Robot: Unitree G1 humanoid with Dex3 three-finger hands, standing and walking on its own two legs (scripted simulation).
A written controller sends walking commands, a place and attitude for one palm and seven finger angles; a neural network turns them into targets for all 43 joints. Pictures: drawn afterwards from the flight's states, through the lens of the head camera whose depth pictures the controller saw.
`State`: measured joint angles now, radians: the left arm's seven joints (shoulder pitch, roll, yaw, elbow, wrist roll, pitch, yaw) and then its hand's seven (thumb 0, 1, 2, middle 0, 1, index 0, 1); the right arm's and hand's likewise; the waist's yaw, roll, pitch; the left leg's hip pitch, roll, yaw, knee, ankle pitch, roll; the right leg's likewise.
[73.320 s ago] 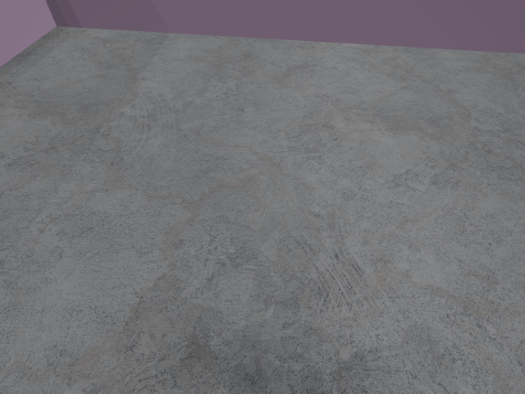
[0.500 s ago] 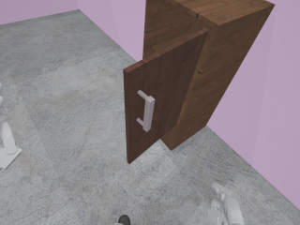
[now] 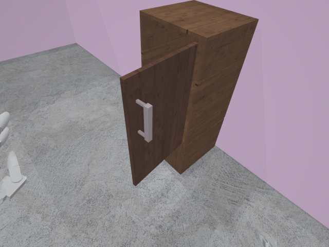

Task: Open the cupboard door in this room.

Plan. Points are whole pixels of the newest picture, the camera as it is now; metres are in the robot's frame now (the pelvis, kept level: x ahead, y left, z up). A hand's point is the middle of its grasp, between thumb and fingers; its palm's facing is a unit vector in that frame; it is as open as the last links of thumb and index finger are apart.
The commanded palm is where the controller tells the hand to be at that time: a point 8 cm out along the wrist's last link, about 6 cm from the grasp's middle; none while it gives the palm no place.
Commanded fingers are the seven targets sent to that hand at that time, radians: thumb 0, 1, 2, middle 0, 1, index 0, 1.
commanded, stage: stop stepping back and stand still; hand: left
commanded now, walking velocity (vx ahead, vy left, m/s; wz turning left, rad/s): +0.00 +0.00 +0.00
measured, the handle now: (144, 121) +0.51 +0.08 +0.01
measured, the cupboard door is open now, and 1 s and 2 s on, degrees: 97 97 97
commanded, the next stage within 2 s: let the arm hang, fingers relaxed in 0.28 s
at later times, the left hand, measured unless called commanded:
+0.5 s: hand (46, 222) +0.19 +0.27 +0.00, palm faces +0.24 -0.86 -0.45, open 7.4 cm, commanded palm none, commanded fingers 0.00 0.90 0.90 -0.20 -0.30 -0.20 -0.30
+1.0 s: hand out of the picture -0.10 +0.15 -0.16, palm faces +0.10 -0.97 -0.20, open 7.3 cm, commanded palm none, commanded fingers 0.00 0.90 0.90 -0.20 -0.30 -0.20 -0.30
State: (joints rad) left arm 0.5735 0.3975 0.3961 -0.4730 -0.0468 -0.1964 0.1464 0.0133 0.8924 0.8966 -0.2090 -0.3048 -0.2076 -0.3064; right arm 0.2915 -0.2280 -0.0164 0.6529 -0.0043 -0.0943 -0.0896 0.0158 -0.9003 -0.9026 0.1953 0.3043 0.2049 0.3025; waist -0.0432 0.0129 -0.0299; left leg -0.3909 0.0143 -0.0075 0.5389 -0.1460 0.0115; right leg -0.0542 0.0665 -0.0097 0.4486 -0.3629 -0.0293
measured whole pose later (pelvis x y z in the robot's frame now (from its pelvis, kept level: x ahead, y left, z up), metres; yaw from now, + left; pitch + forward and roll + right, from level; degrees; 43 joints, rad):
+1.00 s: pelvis +0.02 -0.01 +0.00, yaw +3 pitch -2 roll +0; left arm 0.47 0.13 0.01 1.18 0.00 0.02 0.04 0.01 0.92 0.90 -0.20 -0.30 -0.20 -0.30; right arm 0.29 -0.11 0.00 1.14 -0.01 0.03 -0.05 0.01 -0.90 -0.90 0.20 0.30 0.21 0.30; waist -0.01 0.01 0.08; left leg -0.33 -0.03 -0.01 0.46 -0.10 0.02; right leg -0.01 0.04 -0.02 0.42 -0.39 -0.05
